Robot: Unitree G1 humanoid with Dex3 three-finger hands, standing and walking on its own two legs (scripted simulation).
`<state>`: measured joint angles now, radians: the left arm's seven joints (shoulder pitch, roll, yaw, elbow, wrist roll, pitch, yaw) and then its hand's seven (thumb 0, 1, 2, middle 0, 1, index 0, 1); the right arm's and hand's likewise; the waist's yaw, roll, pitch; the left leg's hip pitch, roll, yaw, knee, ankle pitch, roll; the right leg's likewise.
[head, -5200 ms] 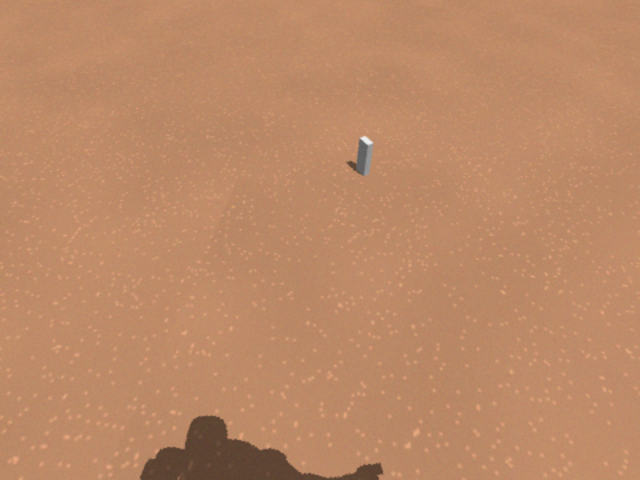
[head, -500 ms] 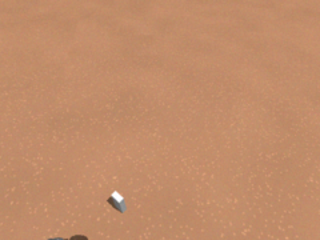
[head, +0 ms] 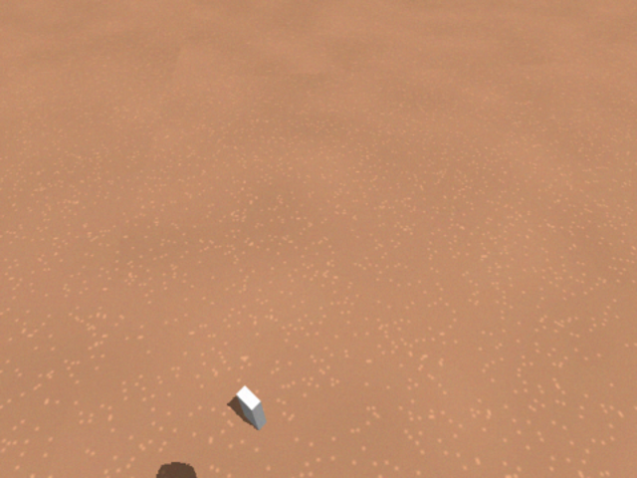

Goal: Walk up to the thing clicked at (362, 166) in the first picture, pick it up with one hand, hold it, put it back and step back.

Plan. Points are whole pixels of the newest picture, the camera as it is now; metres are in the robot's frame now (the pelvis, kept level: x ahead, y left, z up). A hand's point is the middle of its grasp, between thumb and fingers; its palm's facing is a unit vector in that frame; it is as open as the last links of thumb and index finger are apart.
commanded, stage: walk up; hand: left
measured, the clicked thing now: (252, 408) +0.42 +0.21 -0.69
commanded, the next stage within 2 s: stand in 0.10 s
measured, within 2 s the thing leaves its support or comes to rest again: neither
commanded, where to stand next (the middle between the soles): +0.09 -0.01 m, yaw +1 degrees
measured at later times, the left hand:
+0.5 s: hand out of the picture +0.09 +0.25 -0.16, palm faces -0.01 -0.94 -0.35, open 7.4 cm
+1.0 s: hand out of the picture +0.09 +0.25 -0.16, palm faces -0.01 -0.94 -0.34, open 7.4 cm
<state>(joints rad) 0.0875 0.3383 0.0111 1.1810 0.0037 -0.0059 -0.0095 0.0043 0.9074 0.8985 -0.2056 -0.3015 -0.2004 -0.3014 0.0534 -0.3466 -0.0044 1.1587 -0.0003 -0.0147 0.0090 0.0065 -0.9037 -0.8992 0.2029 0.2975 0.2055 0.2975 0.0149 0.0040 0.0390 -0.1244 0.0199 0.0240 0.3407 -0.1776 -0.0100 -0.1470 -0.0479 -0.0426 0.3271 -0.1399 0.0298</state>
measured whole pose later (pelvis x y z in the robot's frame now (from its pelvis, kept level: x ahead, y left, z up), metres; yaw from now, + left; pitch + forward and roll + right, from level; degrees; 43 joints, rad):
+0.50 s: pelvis +0.01 +0.00 +0.00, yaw +0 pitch -2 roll +0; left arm 0.08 0.35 0.01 1.15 0.01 -0.01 0.00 0.00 0.91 0.90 -0.21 -0.30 -0.20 -0.30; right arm 0.09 -0.35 0.00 1.16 -0.01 -0.01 0.01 0.01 -0.90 -0.90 0.20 0.30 0.20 0.30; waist -0.01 0.00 0.04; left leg -0.11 0.02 0.02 0.32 -0.19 -0.01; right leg -0.13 -0.05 -0.05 0.32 -0.16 0.03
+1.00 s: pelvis +0.02 +0.00 +0.00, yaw +0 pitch -2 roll +0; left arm 0.10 0.35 0.00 1.15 0.01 0.00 0.00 0.00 0.91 0.90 -0.21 -0.30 -0.20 -0.30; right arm 0.09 -0.35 0.00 1.15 -0.01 -0.01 0.00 0.01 -0.90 -0.90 0.20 0.30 0.21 0.30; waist 0.00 0.00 0.04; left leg -0.09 0.02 0.02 0.31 -0.19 -0.01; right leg -0.12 -0.05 -0.05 0.31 -0.16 0.03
